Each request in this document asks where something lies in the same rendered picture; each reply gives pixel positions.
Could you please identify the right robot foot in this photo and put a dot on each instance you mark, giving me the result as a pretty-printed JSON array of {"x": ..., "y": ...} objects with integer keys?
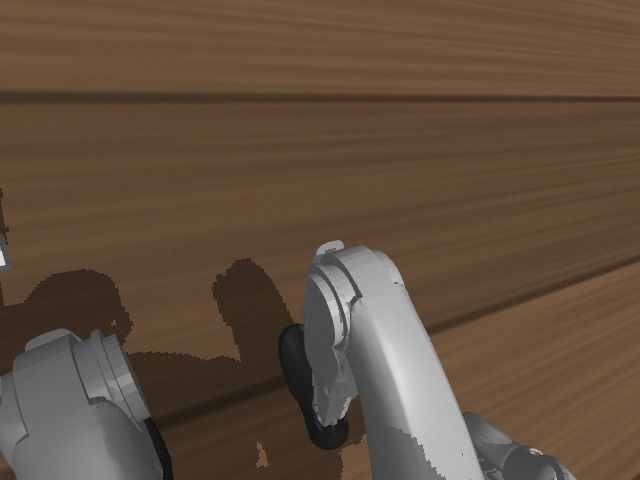
[{"x": 298, "y": 376}]

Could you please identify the small box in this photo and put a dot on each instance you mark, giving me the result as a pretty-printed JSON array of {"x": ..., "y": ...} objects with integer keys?
[{"x": 5, "y": 261}]

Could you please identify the right robot arm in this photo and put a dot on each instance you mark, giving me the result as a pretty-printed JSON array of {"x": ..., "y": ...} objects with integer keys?
[{"x": 528, "y": 463}]

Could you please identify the right robot hand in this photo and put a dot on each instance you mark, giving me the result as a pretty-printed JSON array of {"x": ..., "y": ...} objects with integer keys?
[{"x": 492, "y": 445}]

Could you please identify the left robot foot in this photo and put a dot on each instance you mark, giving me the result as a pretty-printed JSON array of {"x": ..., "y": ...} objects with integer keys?
[{"x": 160, "y": 448}]

